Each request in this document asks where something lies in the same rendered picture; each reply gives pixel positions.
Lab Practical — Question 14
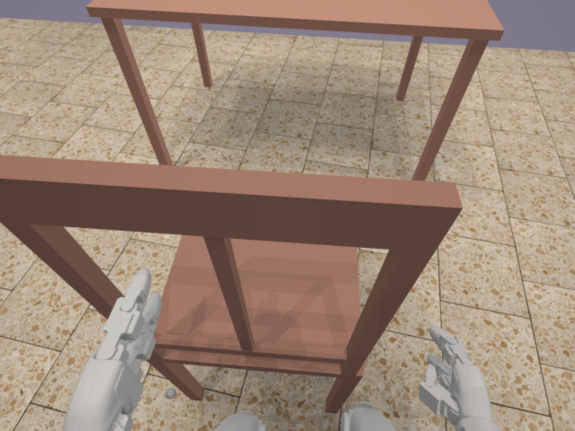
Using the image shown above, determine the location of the chair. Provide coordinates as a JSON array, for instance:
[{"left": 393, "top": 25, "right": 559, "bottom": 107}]
[{"left": 0, "top": 155, "right": 463, "bottom": 413}]

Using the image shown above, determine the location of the robot right shin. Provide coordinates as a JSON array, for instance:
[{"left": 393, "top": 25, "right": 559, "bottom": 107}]
[{"left": 355, "top": 402, "right": 373, "bottom": 409}]

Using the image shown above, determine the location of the robot right hand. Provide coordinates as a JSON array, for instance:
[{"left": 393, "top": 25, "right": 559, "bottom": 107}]
[{"left": 419, "top": 325, "right": 493, "bottom": 430}]

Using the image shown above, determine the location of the robot left hand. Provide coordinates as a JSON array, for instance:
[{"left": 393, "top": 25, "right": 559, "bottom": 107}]
[{"left": 62, "top": 267, "right": 162, "bottom": 431}]

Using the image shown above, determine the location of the table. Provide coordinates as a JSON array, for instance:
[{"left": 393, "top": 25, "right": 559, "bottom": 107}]
[{"left": 86, "top": 0, "right": 504, "bottom": 181}]

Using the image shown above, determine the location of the robot right thigh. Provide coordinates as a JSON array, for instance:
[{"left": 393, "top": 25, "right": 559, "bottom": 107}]
[{"left": 341, "top": 408, "right": 395, "bottom": 431}]

